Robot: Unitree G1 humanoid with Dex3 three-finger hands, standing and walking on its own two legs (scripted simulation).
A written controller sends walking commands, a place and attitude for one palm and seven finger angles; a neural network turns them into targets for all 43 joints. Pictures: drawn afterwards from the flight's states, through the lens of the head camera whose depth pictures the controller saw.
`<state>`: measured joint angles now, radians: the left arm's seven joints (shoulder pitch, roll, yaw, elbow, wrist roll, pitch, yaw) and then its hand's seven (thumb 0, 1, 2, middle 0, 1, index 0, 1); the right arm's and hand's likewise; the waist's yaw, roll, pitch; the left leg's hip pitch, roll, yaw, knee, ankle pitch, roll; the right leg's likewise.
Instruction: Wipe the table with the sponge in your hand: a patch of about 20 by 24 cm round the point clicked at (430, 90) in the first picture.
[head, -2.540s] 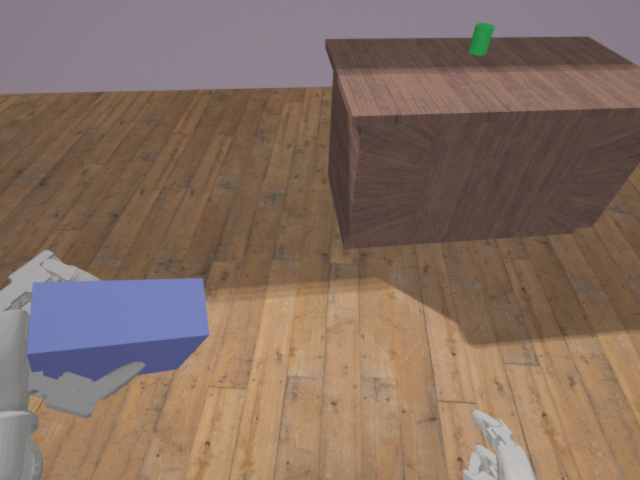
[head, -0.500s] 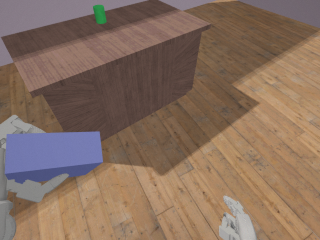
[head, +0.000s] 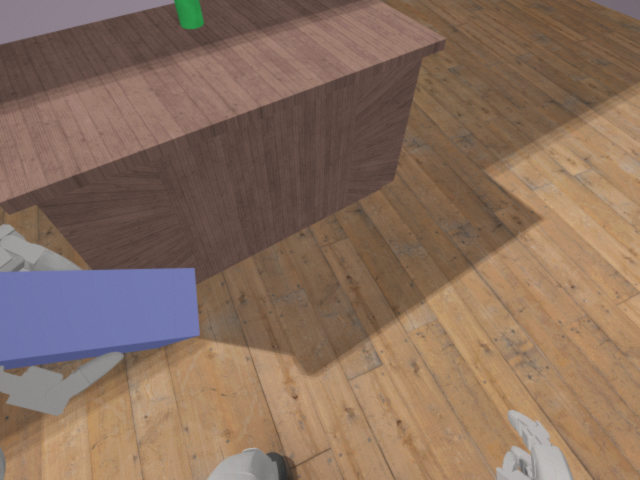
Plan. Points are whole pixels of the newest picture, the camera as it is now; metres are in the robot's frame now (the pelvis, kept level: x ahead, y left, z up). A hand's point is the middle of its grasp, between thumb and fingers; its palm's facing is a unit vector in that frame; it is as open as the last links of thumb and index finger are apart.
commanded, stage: walk to a spot facing it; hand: left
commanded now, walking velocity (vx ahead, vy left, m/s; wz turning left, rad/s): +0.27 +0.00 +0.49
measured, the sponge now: (122, 317) +0.23 +0.19 +0.15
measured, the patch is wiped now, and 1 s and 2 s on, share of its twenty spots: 0.00 0.00 0.00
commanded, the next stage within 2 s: none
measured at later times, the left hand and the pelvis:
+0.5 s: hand (90, 280) +0.26 +0.23 +0.17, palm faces +0.63 -0.66 -0.41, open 10.0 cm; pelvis +0.11 -0.06 +0.00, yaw +16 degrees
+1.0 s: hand (85, 356) +0.19 +0.20 +0.17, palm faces +0.75 -0.44 -0.49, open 10.0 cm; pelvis +0.15 -0.11 -0.01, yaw +33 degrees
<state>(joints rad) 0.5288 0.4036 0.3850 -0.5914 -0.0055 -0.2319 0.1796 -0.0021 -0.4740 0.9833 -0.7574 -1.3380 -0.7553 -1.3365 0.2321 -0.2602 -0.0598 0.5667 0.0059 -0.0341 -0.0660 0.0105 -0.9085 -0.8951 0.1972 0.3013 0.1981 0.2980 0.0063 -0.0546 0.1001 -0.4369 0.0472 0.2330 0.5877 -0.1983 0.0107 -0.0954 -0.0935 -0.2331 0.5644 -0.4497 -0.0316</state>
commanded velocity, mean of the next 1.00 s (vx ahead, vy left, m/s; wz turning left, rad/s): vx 0.06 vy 0.00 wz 0.59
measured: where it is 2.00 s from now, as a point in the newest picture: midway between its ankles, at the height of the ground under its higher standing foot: outside the picture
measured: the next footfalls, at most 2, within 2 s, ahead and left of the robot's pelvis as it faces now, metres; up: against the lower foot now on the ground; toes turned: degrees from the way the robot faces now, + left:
left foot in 0.04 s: +0.15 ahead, +0.12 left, +0.00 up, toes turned +10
right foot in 0.34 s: +0.18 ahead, -0.18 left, +0.00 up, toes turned +2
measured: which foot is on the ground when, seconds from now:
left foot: up 0.00-0.02, down 0.04-0.34, up 0.36-0.60, down 0.62-0.96, up 0.98-1.00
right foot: down 0.00-0.04, up 0.06-0.32, down 0.34-0.62, up 0.64-0.94, down 0.96-1.00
